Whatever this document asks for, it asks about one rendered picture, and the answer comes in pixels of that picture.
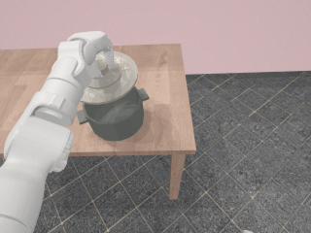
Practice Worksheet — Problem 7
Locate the left robot hand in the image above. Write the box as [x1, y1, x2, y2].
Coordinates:
[67, 31, 115, 80]

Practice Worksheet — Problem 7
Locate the pot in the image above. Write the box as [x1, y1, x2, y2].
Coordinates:
[77, 86, 150, 142]

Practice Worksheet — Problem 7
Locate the table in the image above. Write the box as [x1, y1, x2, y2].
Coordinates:
[0, 43, 196, 200]

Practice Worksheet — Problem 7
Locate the left robot upper arm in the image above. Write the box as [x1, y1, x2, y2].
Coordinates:
[0, 115, 75, 233]

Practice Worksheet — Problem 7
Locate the lid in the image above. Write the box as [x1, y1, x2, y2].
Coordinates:
[80, 51, 138, 105]

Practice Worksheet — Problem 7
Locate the robot left forearm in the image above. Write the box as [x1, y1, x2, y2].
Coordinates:
[4, 36, 96, 160]

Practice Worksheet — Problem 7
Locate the knob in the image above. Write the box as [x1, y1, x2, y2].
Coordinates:
[96, 59, 109, 76]

